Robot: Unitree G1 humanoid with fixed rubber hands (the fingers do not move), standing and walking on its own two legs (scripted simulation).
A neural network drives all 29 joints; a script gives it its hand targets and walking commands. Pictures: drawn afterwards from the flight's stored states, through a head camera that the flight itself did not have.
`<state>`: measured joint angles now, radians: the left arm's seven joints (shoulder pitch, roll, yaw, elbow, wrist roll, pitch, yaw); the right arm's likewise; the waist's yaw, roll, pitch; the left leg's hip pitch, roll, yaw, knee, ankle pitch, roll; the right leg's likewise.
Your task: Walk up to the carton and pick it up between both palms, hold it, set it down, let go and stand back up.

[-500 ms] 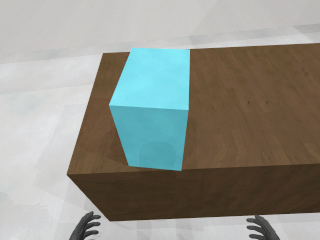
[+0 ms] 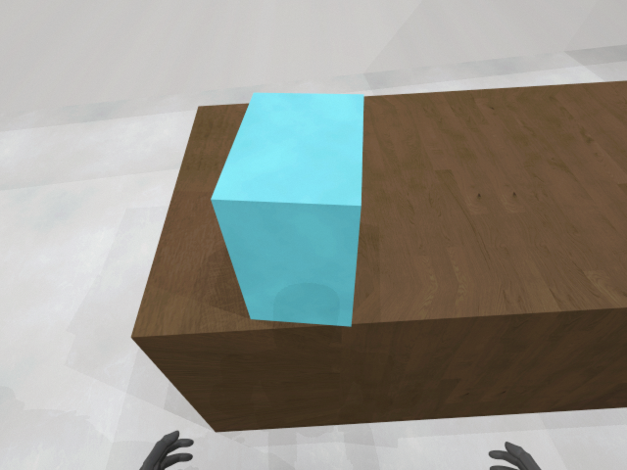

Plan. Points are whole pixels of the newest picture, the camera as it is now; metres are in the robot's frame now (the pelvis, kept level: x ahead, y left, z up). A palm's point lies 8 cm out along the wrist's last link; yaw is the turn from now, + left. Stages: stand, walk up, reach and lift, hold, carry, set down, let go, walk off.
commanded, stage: stand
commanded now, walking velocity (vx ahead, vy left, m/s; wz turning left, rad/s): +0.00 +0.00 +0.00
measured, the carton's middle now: (304, 213) +0.50 +0.05 +0.02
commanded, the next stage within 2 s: walk up in 0.32 s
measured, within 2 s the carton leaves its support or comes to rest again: neither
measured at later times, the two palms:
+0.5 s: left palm out of the picture +0.11 +0.25 -0.09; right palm out of the picture +0.09 -0.25 -0.10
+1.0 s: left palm out of the picture +0.12 +0.25 -0.09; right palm out of the picture +0.10 -0.26 -0.10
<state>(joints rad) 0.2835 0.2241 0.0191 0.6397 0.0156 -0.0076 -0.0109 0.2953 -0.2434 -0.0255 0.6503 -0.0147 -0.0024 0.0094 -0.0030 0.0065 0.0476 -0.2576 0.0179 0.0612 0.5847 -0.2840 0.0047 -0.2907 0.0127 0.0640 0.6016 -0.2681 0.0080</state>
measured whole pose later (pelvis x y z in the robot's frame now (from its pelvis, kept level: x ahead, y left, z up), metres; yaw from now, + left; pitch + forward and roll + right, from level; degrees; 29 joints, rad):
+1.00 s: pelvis +0.00 +0.00 +0.00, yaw -1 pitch -2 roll +1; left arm 0.25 0.25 0.00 0.67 0.01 0.01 0.00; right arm 0.28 -0.28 -0.01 0.66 -0.01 0.01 0.01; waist 0.00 0.00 0.05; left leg -0.26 0.02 0.08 0.58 -0.29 0.01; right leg -0.30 0.02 0.09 0.60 -0.26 0.01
